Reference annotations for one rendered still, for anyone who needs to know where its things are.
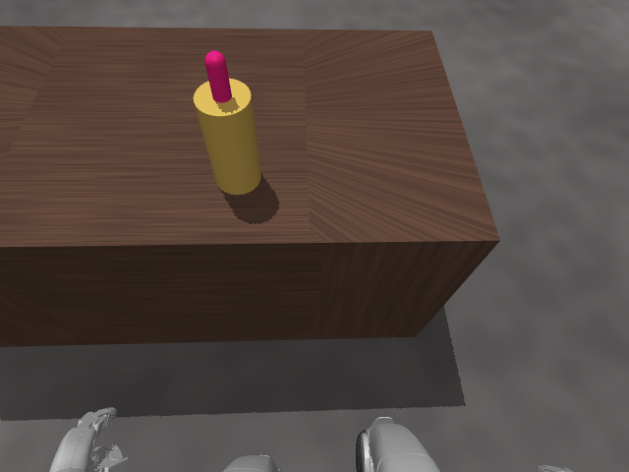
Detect bottle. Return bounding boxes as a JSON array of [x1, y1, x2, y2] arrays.
[[194, 51, 261, 195]]

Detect left robot hand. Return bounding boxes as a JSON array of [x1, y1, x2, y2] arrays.
[[49, 407, 128, 472]]

